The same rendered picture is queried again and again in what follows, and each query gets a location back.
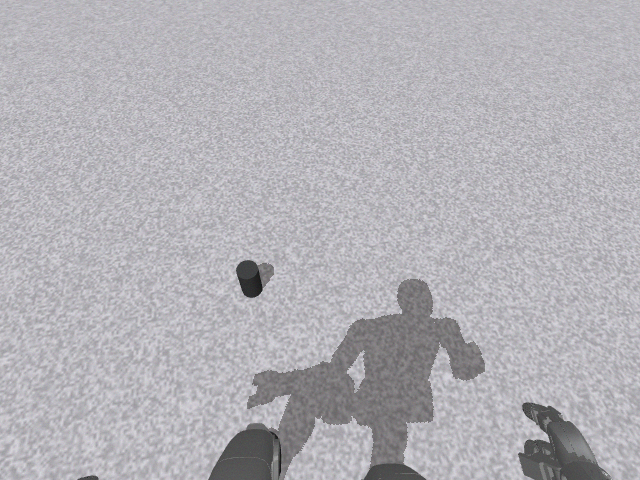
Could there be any can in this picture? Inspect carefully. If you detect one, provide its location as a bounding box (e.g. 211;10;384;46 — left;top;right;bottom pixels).
236;260;262;298

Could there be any right robot hand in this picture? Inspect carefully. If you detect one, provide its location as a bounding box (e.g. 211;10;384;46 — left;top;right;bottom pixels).
518;403;598;480

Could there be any right robot arm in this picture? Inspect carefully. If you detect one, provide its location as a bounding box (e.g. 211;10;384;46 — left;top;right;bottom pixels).
560;461;613;480

